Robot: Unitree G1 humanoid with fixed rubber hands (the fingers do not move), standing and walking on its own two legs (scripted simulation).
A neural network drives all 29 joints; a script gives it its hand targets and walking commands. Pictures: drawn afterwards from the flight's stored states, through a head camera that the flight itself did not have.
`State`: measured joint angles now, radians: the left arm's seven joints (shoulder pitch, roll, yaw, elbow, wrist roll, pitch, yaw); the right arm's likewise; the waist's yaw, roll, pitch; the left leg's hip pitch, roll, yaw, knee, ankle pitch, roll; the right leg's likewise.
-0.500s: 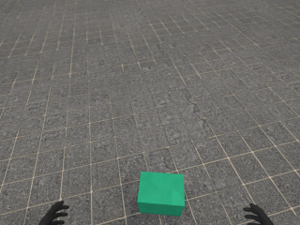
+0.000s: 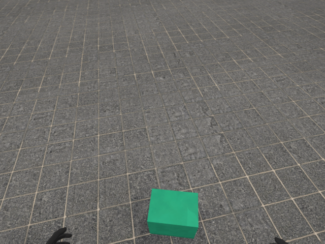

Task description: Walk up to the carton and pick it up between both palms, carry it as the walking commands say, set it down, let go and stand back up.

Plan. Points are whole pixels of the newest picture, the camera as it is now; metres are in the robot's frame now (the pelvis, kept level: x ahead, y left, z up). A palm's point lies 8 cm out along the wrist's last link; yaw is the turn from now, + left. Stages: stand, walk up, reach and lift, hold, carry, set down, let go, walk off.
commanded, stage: stand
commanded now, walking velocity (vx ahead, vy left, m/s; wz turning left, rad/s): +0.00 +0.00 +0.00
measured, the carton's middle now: (173, 214) +0.41 -0.03 -0.66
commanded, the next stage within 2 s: none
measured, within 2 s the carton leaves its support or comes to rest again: neither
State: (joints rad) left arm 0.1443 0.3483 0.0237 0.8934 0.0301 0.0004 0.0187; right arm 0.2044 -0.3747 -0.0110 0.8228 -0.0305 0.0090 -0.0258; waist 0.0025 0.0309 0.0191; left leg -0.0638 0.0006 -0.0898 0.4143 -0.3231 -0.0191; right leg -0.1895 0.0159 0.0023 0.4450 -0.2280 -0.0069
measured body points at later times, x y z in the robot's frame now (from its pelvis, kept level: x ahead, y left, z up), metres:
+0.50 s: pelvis -0.02 +0.00 +0.00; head -0.02 -0.01 +0.45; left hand +0.08 +0.32 -0.11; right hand +0.08 -0.31 -0.11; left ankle -0.06 +0.14 -0.74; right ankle +0.01 -0.11 -0.74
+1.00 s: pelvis -0.02 +0.00 +0.01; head -0.02 -0.01 +0.45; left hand +0.08 +0.32 -0.11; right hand +0.08 -0.31 -0.11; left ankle -0.06 +0.14 -0.74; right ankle +0.01 -0.11 -0.74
